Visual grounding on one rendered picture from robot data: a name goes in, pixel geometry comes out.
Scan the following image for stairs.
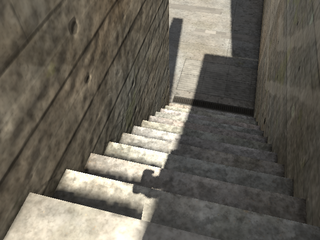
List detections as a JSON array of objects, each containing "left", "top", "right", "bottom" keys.
[{"left": 52, "top": 103, "right": 320, "bottom": 240}]

